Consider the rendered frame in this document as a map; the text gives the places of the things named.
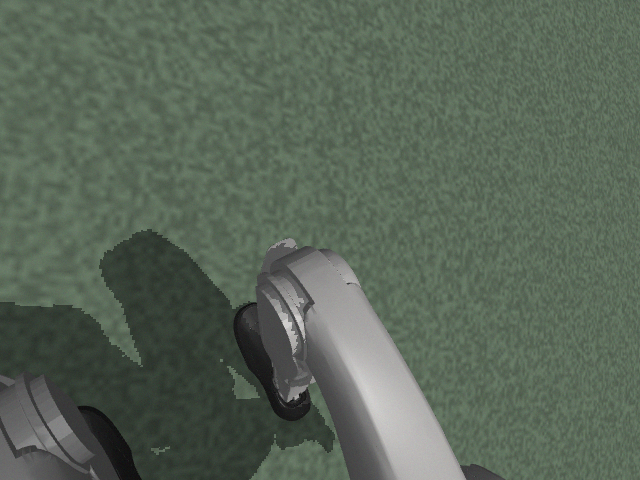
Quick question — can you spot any right robot foot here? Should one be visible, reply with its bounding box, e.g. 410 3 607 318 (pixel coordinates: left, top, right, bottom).
233 303 311 421

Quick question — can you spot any right robot hand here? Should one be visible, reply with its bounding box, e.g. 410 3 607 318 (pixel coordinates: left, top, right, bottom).
460 464 506 480

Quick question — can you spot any left robot foot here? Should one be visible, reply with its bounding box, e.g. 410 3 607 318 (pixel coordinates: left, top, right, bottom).
77 406 142 480

